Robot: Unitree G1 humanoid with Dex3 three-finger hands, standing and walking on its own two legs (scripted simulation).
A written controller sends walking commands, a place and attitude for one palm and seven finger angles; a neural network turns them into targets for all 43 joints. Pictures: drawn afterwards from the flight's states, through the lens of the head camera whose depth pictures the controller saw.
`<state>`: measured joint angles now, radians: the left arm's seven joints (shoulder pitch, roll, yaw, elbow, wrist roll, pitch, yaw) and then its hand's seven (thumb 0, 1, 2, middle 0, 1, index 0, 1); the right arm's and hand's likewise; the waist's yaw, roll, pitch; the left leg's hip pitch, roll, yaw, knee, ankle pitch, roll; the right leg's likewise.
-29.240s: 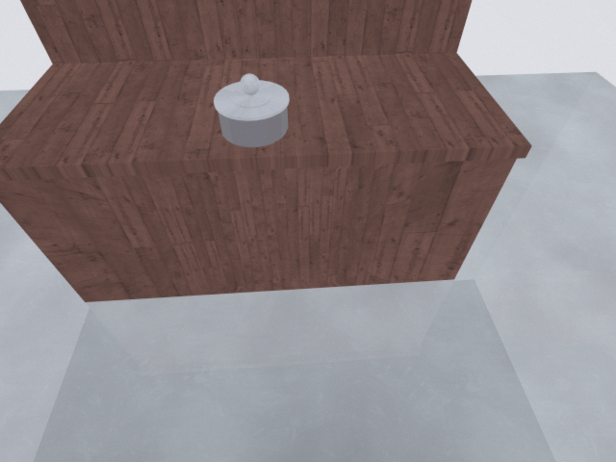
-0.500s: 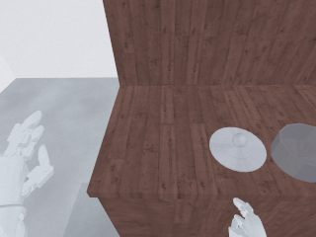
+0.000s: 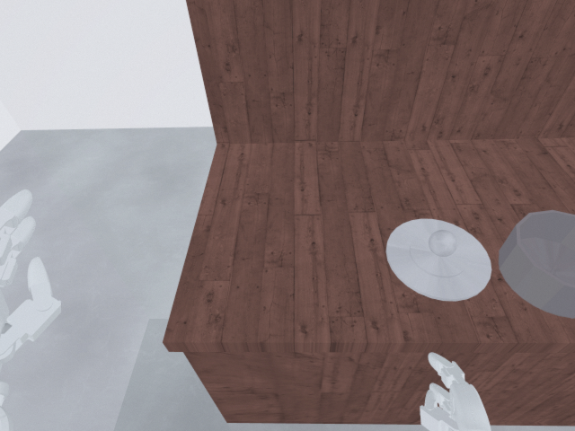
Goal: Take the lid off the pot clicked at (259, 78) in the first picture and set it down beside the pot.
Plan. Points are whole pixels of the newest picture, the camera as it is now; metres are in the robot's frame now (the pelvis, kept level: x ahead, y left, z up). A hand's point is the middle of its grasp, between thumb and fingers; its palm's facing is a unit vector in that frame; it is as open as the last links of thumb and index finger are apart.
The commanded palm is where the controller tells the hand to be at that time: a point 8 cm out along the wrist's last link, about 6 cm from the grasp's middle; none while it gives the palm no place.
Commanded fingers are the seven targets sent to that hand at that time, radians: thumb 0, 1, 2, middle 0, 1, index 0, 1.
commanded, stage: step back with the hand held close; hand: left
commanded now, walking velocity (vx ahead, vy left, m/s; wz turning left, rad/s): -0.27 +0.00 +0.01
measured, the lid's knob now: (442, 243) +0.48 -0.24 -0.05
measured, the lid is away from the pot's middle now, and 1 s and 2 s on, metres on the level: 0.21 0.21 0.21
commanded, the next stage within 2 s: stop stepping back and stand still in 1.96 s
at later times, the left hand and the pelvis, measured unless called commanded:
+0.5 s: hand (27, 363) +0.14 +0.27 +0.15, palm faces +0.35 -0.83 -0.44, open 7.4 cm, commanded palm +0.08 +0.31 +0.18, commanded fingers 0.00 0.90 0.90 -0.20 -0.30 -0.20 -0.30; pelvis -0.04 +0.03 -0.01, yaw +0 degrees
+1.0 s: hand (0, 390) +0.11 +0.27 +0.16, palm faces +0.39 -0.81 -0.44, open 7.4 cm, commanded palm +0.05 +0.30 +0.18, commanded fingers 0.00 0.90 0.90 -0.20 -0.30 -0.20 -0.30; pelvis -0.07 +0.02 -0.03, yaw +1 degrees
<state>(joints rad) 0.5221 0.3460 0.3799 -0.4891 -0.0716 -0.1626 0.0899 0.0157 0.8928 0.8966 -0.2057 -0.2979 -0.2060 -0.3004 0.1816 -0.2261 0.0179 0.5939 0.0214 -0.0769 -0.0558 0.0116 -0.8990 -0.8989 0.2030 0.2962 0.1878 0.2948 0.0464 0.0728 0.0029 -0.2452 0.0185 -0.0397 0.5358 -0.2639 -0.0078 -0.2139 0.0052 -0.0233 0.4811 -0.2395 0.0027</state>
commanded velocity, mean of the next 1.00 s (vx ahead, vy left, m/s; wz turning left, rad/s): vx -0.32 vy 0.00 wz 0.01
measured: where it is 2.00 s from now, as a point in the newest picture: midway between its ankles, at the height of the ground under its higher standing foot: outside the picture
